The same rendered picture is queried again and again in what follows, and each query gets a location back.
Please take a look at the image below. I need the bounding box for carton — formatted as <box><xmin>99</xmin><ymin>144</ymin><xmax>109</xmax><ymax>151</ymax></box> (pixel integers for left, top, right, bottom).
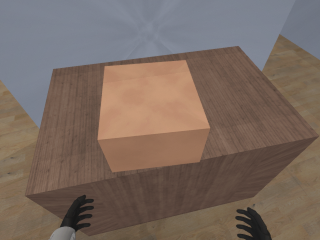
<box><xmin>97</xmin><ymin>60</ymin><xmax>210</xmax><ymax>173</ymax></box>

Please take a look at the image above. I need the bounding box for robot left hand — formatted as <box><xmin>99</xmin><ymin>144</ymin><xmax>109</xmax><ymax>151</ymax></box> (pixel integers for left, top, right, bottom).
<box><xmin>60</xmin><ymin>195</ymin><xmax>94</xmax><ymax>232</ymax></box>

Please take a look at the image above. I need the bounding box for pedestal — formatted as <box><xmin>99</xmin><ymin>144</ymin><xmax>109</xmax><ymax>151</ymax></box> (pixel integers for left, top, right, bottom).
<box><xmin>25</xmin><ymin>46</ymin><xmax>319</xmax><ymax>236</ymax></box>

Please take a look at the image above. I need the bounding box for robot right hand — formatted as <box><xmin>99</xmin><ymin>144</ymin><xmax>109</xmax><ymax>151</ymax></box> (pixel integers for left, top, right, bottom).
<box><xmin>235</xmin><ymin>207</ymin><xmax>272</xmax><ymax>240</ymax></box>

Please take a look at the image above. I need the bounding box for left robot forearm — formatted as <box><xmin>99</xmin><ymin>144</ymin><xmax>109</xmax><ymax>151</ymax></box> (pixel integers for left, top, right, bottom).
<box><xmin>49</xmin><ymin>226</ymin><xmax>76</xmax><ymax>240</ymax></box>

